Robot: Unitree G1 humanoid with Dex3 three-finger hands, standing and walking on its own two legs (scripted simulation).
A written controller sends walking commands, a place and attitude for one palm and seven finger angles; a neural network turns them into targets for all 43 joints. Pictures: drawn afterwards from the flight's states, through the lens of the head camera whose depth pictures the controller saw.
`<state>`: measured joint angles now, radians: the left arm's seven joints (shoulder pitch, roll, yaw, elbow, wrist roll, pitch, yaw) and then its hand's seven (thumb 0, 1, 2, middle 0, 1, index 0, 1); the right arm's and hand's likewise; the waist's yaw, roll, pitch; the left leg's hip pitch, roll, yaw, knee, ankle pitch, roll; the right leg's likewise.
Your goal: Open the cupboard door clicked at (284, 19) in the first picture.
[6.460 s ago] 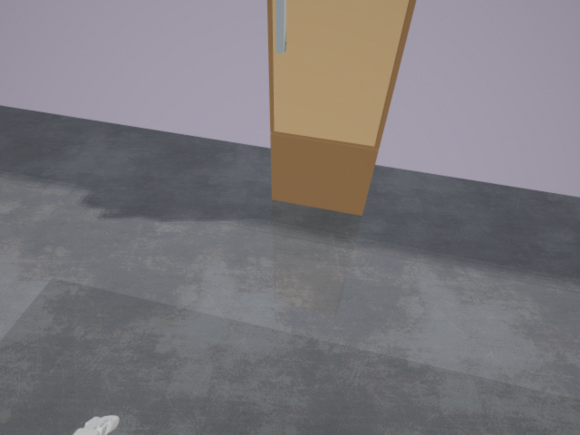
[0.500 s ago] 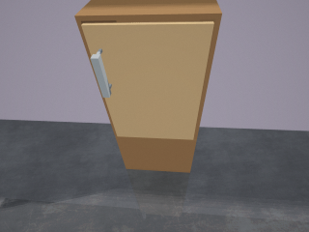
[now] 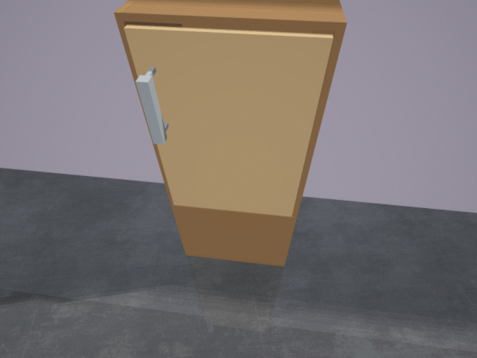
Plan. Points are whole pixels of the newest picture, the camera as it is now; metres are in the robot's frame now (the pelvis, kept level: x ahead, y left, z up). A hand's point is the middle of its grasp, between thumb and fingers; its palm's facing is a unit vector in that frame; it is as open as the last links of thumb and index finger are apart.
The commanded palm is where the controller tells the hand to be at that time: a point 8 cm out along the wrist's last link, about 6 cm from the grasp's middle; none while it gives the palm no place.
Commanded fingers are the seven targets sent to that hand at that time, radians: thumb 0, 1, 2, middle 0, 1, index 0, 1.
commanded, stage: shuffle to correct the standing spot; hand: left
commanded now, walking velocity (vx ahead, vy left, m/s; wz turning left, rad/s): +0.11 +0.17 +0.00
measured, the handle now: (156, 106) +0.61 +0.25 +0.09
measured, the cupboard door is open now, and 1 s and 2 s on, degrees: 0 0 0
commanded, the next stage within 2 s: come to a stop and stand still in 0.36 s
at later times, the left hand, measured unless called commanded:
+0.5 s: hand out of the picture +0.05 +0.24 -0.18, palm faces +0.09 -0.98 -0.20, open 7.3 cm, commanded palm none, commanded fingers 0.00 0.90 0.90 -0.20 -0.30 -0.20 -0.30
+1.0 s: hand out of the picture +0.14 +0.25 -0.16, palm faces -0.02 -0.97 -0.24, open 7.3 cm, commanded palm none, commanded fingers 0.00 0.90 0.90 -0.20 -0.30 -0.20 -0.30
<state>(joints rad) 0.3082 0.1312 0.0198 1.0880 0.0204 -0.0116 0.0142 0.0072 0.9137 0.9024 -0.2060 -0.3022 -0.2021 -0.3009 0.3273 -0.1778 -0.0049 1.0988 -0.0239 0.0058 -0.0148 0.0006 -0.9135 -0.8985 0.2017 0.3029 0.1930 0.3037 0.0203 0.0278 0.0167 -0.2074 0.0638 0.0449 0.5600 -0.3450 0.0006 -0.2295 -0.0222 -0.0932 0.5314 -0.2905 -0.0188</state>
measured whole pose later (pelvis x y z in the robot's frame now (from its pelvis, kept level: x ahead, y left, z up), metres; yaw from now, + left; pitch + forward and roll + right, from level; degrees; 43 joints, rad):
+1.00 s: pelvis +0.06 +0.08 +0.00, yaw -2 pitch -1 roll +1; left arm 0.21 0.14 0.03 0.97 0.03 0.01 0.02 0.00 0.92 0.90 -0.20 -0.30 -0.20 -0.30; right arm 0.24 -0.18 -0.05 1.03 -0.02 0.04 -0.03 0.00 -0.92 -0.90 0.21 0.30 0.20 0.30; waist -0.02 0.04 0.04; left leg -0.36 0.05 0.07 0.66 -0.38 -0.01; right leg -0.25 0.00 -0.07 0.57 -0.31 -0.05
